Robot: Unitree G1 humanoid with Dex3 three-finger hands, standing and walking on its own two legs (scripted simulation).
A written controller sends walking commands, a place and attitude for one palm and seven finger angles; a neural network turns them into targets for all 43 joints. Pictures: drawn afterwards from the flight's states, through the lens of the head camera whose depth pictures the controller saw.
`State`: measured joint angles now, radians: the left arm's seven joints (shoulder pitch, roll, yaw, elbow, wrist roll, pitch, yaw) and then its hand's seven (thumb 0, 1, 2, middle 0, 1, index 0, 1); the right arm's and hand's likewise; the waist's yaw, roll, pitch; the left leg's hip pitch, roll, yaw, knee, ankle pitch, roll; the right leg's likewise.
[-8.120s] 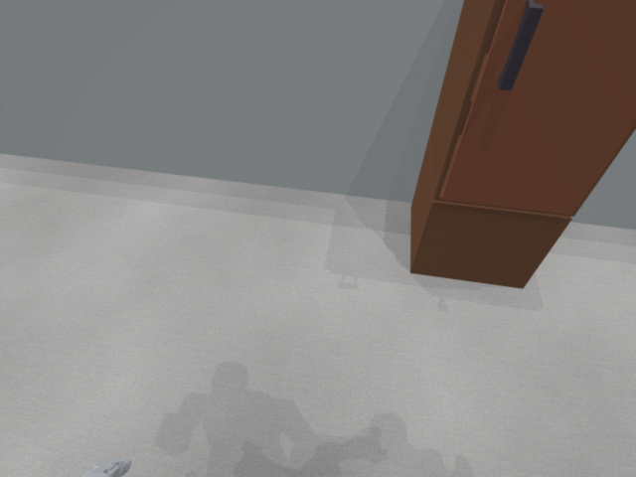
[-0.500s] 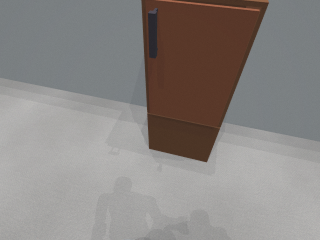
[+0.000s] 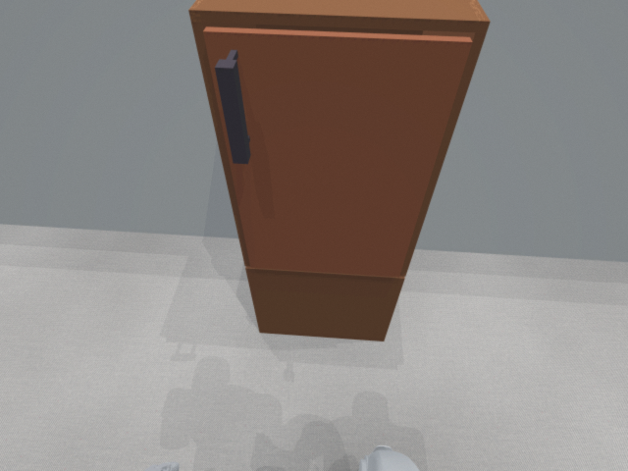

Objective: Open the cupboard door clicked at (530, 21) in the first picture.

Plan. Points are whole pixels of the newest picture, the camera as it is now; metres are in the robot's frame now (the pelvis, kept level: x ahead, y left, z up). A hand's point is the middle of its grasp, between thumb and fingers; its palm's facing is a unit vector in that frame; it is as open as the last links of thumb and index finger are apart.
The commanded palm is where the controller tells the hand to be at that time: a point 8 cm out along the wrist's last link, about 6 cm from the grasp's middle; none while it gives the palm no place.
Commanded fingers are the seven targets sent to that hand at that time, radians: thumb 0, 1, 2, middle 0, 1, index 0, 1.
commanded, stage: come to a stop and stand still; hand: left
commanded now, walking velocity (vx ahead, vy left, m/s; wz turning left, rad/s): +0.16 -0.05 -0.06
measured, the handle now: (237, 109) +0.62 +0.13 +0.14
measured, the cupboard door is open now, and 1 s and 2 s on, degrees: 0 0 0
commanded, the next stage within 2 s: look again from close up in 1.24 s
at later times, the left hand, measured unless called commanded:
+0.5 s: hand out of the picture +0.13 +0.20 -0.17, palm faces +0.03 -0.96 -0.27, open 7.3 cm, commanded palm none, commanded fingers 0.00 0.90 0.90 -0.20 -0.30 -0.20 -0.30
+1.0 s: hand out of the picture +0.06 +0.27 -0.17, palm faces -0.01 -0.97 -0.23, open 7.4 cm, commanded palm none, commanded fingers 0.00 0.90 0.90 -0.20 -0.30 -0.20 -0.30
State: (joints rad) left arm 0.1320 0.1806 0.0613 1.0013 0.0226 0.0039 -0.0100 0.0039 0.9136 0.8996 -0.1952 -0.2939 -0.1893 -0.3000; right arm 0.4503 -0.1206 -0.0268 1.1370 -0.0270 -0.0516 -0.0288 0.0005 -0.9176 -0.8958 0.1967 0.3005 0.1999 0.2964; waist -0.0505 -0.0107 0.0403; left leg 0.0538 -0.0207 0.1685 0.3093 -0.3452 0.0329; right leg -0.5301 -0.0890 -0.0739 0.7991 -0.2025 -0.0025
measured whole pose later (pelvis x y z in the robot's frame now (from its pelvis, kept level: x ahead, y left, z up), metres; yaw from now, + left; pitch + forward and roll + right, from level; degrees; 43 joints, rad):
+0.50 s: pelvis +0.05 +0.00 +0.00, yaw +0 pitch -1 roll +1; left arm 0.15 0.19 0.04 0.97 0.04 0.03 0.04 0.00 0.92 0.90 -0.20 -0.30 -0.20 -0.30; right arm 0.11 -0.22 -0.07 0.96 -0.01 0.06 -0.01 0.00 -0.91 -0.90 0.19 0.30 0.20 0.30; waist 0.02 0.01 0.10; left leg -0.39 0.02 0.00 0.87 -0.44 -0.05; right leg -0.36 -0.07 -0.10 0.52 -0.15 -0.02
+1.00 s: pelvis +0.02 +0.08 +0.00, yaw -2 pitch -2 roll +0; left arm 0.32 0.19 0.01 0.93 0.02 0.03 0.02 0.01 0.91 0.90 -0.20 -0.29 -0.20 -0.30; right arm 0.32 -0.18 -0.02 0.94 -0.02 0.01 -0.01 0.01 -0.92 -0.90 0.20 0.30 0.20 0.30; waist -0.01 0.00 0.00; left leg -0.23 -0.06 0.11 0.52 -0.26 0.10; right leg -0.31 -0.04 -0.03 0.54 -0.19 0.01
